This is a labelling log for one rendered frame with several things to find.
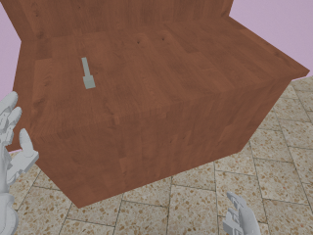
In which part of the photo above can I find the counter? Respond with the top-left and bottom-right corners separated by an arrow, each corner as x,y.
0,0 -> 310,209

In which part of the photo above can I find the tap lever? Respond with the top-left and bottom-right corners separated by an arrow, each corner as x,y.
81,57 -> 96,89

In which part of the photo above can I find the left robot forearm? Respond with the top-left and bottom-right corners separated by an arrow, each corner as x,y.
0,193 -> 19,235

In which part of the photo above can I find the right robot hand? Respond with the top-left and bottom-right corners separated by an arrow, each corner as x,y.
222,191 -> 261,235

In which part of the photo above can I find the left robot hand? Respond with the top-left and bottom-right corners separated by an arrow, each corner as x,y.
0,91 -> 39,194

